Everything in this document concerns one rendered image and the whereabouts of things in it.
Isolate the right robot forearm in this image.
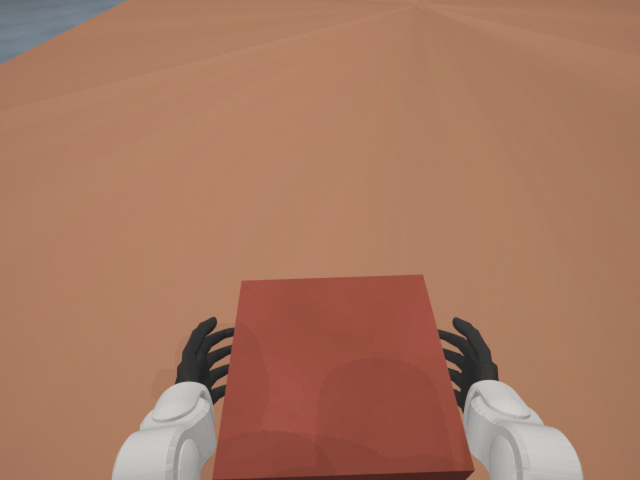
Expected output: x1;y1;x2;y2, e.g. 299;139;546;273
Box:
463;380;584;480

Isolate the robot right hand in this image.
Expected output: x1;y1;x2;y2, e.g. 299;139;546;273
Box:
438;317;499;414

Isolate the carton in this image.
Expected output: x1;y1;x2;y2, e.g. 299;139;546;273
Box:
212;275;475;480

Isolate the robot left hand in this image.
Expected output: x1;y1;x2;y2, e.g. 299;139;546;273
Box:
175;317;235;405

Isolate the left robot forearm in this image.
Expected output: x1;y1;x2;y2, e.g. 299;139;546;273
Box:
112;382;217;480

